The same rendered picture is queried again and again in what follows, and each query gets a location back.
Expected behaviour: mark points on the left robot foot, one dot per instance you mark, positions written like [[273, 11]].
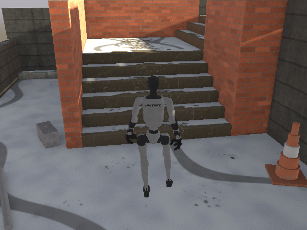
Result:
[[146, 193]]

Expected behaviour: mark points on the humanoid robot head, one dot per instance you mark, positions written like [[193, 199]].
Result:
[[153, 84]]

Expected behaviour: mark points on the right robot hand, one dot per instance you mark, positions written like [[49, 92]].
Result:
[[178, 143]]

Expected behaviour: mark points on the left robot hand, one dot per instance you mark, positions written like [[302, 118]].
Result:
[[128, 137]]

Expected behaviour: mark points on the robot right upper arm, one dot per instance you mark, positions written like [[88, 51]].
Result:
[[170, 109]]

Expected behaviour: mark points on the left robot forearm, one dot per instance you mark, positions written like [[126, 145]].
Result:
[[130, 127]]

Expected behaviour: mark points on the robot left upper arm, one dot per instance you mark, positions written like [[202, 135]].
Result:
[[136, 108]]

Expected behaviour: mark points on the right robot forearm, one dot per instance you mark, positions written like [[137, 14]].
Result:
[[176, 130]]

